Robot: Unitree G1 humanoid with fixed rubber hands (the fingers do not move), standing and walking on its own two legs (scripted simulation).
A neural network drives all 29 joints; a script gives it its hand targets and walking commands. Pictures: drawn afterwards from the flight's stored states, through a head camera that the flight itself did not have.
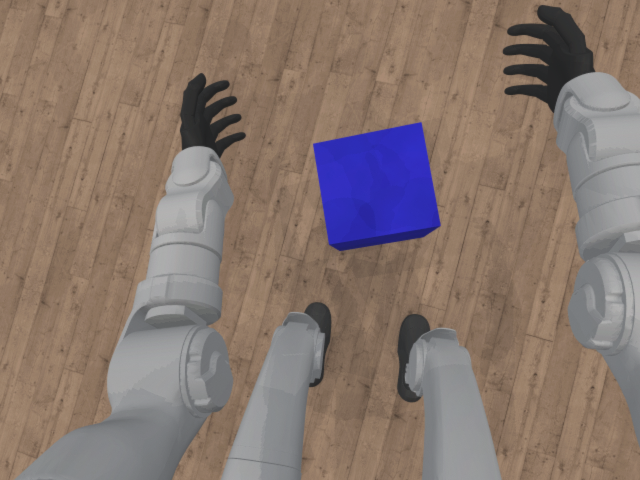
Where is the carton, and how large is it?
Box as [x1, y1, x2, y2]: [313, 122, 440, 250]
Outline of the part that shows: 421,122 313,144 329,244 339,250 421,237 440,225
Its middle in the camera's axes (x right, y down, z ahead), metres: +0.12 -0.10 +0.86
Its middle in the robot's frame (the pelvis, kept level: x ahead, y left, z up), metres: +0.50 +0.02 -0.52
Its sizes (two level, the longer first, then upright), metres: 0.210 0.200 0.250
